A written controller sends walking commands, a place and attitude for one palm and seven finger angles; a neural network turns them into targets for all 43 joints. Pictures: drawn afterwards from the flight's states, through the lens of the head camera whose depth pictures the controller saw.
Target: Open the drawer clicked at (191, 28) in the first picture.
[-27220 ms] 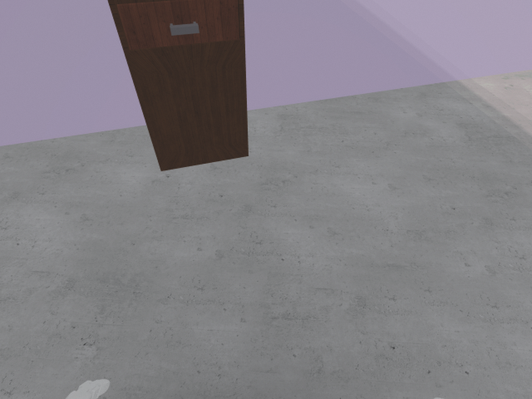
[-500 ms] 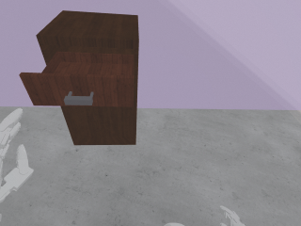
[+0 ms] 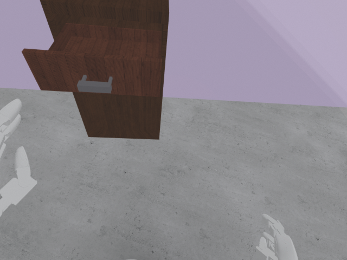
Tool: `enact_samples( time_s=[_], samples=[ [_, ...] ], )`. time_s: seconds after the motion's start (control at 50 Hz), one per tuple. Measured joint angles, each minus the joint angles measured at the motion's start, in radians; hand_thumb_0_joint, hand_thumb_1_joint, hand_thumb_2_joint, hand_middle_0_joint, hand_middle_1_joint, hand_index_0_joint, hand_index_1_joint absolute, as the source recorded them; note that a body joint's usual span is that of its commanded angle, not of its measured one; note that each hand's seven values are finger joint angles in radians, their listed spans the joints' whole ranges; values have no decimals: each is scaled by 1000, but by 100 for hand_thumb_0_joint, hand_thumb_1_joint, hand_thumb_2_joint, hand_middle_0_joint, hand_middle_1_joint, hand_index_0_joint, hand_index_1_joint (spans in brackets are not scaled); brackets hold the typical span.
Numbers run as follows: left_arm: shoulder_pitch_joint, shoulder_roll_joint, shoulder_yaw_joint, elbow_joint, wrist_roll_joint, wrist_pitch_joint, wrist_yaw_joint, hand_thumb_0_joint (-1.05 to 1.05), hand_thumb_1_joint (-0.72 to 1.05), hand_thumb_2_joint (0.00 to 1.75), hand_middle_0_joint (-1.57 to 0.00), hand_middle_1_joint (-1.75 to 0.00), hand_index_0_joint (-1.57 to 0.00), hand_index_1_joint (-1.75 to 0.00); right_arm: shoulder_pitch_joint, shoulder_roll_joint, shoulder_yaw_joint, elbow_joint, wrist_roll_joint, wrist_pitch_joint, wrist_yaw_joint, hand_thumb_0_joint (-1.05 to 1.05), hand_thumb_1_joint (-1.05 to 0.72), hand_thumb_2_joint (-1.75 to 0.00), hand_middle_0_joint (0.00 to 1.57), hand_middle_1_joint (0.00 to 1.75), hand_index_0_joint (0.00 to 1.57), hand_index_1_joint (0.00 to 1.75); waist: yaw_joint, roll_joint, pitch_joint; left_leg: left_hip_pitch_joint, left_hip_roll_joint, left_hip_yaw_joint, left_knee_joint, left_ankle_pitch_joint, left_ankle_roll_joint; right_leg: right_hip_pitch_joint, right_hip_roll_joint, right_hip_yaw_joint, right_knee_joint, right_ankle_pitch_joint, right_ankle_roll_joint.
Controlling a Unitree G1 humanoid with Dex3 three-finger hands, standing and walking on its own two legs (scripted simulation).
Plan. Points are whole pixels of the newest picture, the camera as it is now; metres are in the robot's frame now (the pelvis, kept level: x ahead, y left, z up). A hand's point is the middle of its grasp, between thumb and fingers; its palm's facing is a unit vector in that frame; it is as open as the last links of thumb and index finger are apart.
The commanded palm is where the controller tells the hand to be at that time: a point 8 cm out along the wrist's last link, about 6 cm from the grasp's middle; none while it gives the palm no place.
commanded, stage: stop stepping back and stand still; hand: left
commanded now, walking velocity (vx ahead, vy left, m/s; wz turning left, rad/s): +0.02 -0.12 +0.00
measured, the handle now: (96, 82) +0.66 +0.30 -0.02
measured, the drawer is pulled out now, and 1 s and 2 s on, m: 0.28 0.28 0.28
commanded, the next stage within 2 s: let the arm hang, fingers relaxed in 0.12 s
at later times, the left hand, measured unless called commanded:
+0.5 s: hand out of the picture +0.09 +0.17 -0.16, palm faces +0.05 -0.99 -0.15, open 7.2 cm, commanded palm none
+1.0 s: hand out of the picture +0.00 +0.20 -0.16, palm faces +0.02 -0.97 -0.23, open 7.3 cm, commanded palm none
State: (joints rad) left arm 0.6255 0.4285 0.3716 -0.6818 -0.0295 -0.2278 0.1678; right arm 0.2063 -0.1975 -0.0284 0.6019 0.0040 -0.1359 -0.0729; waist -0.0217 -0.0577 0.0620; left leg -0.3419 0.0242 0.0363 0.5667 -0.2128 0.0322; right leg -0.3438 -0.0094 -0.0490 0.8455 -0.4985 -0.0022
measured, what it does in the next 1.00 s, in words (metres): steps on the spot: right foot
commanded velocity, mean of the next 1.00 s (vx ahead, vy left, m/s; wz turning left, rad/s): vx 0.00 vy -0.01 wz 0.00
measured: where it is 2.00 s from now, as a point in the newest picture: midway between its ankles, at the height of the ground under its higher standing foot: outside the picture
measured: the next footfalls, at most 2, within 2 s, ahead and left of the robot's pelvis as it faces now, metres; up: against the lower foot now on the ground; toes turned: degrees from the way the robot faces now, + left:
right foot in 0.14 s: +0.07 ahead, -0.11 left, +0.00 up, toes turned -6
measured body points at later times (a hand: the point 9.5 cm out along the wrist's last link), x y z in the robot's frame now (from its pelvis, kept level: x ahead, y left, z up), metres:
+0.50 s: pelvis +0.01 +0.01 +0.00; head +0.04 +0.02 +0.44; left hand +0.09 +0.22 -0.15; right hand +0.08 -0.23 -0.14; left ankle +0.02 +0.12 -0.73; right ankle +0.03 -0.10 -0.73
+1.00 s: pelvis +0.00 +0.01 +0.01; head +0.01 +0.00 +0.46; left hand +0.00 +0.25 -0.14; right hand +0.00 -0.20 -0.16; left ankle +0.02 +0.12 -0.73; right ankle +0.03 -0.10 -0.73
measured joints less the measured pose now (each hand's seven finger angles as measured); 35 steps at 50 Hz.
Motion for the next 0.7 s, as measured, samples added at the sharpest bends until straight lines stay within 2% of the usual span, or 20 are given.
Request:
enact_samples(
  time_s=[0.04,0.1,0.14,0.16,0.18,0.22,0.26,0.32,0.34,0.38,0.44,0.48,0.5,0.54,0.6,0.7],
  samples=[
    [0,29,41,-8,-9,3,4,2,89,90,-22,-31,-22,-30,-8,22,18,-4,5,-10,14,2,-91,-89,20,30,20,30,-1,8,5,14,2,-4,-34,21,-1,-17,11,-13,-7,21,7],
    [23,35,69,1,-22,7,3,2,89,90,-22,-30,-22,-30,-17,46,45,-15,9,-7,33,1,-90,-89,20,30,20,30,4,28,3,24,5,6,-51,27,-6,9,13,-38,-143,64,13],
    [39,24,62,20,-24,13,-3,2,89,90,-21,-30,-21,-30,-19,55,60,-22,9,1,40,1,-90,-89,20,30,20,30,7,36,-2,19,-2,18,-33,15,-8,56,9,-44,-264,106,10],
    [39,13,50,35,-21,16,-9,1,89,90,-21,-30,-21,-30,-24,55,64,-21,9,8,42,1,-90,-89,20,30,20,30,9,46,-1,13,-2,20,-15,5,-9,69,11,-43,-303,178,-3],
    [37,-2,34,51,-19,21,-14,1,89,90,-21,-30,-21,-30,-29,53,66,-16,8,17,43,1,-90,-89,20,30,20,30,7,61,3,8,1,16,7,-12,-11,76,15,-47,-319,251,-15],
    [32,-34,-2,78,-20,39,-24,1,89,90,-21,-30,-21,-30,-33,44,65,3,6,36,44,1,-90,-89,20,30,20,30,6,88,2,-5,4,-5,50,-68,-20,84,23,-58,-326,276,-31],
    [-50,-50,-80,239,33,46,-61,1,89,90,-21,-30,-21,-30,-27,23,38,66,4,31,78,1,-90,-89,20,30,20,30,17,104,-37,-53,-1,-9,150,-124,-30,56,9,-69,-305,251,-33],
    [-199,-122,-192,616,59,162,-111,0,90,90,-21,-30,-21,-30,-11,-21,20,140,-3,92,99,1,-90,-89,20,30,20,30,14,133,-91,-32,5,-22,142,-82,-27,8,-19,-87,-212,187,-20],
    [-236,-150,-219,746,61,200,-121,0,90,90,-21,-30,-21,-30,-6,-30,17,161,-9,107,99,1,-90,-89,20,30,20,30,6,138,-100,-23,-1,-28,131,-125,-24,-5,-27,-92,-179,165,-15],
    [-289,-198,-263,985,64,263,-134,1,90,90,-20,-30,-20,-30,-4,-30,19,204,-22,133,91,1,-90,-89,20,30,20,30,2,118,-87,-14,-13,-17,143,-160,-18,-5,-41,-81,-153,151,0],
    [-305,-245,-329,1238,61,306,-152,1,91,90,-20,-30,-20,-30,12,-9,29,235,-30,147,80,1,-91,-89,20,30,20,30,-8,62,-41,30,-19,4,104,-134,-18,23,-44,-60,-171,158,-5],
    [-304,-273,-365,1362,54,312,-162,1,91,90,-20,-30,-20,-30,29,5,36,259,-30,146,73,1,-91,-89,20,30,20,30,-10,30,-11,55,-17,7,67,-117,-18,47,-40,-58,-209,178,-5],
    [-308,-281,-345,1399,39,301,-146,0,94,90,-20,-30,-20,-30,41,13,38,272,-28,145,68,1,-91,-89,20,30,20,30,-7,19,1,62,-14,2,49,-106,-19,59,-36,-64,-235,192,-6],
    [-324,-257,-335,1458,36,283,-138,-2,99,90,-21,-30,-21,-30,61,23,44,305,-25,147,62,1,-91,-89,20,30,20,30,10,5,23,75,-9,-6,12,-82,-21,82,-27,-73,-288,222,-11],
    [-329,-228,-340,1542,40,271,-146,-3,100,90,-21,-30,-21,-30,78,27,42,350,-23,156,55,1,-91,-89,20,30,20,30,24,13,35,92,-5,-10,-32,-55,-22,109,-18,-78,-353,259,-12],
    [-314,-214,-349,1660,41,265,-148,-1,96,90,-21,-30,-21,-30,86,24,33,400,-16,160,49,1,-91,-89,20,30,20,30,27,51,31,124,-7,1,-81,-33,-17,141,-17,-69,-409,291,-7]
  ],
)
